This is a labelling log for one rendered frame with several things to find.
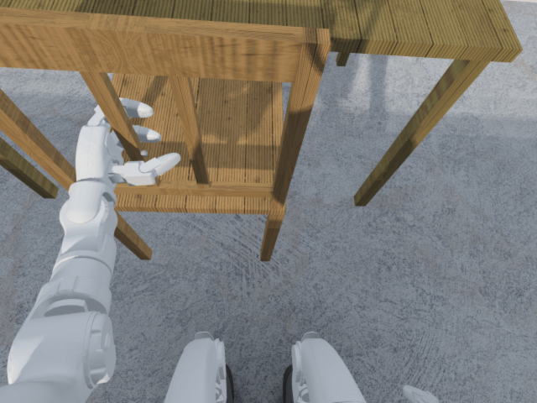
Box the table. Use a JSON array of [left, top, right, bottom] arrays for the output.
[[0, 0, 523, 207]]

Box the chair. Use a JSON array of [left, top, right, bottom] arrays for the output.
[[0, 7, 331, 261]]

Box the right robot hand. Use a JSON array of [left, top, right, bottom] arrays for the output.
[[403, 385, 439, 403]]

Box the robot left forearm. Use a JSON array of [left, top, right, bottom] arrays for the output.
[[7, 181, 117, 385]]

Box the left robot hand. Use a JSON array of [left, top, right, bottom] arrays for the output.
[[76, 97, 180, 191]]

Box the robot shin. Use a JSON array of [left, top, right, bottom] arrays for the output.
[[183, 332, 227, 403], [292, 332, 319, 403]]

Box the left robot shin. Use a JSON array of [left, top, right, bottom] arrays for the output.
[[183, 332, 227, 403]]

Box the right robot shin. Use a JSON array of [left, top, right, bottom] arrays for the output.
[[292, 332, 319, 403]]

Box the robot left upper arm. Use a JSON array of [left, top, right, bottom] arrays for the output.
[[0, 311, 116, 403]]

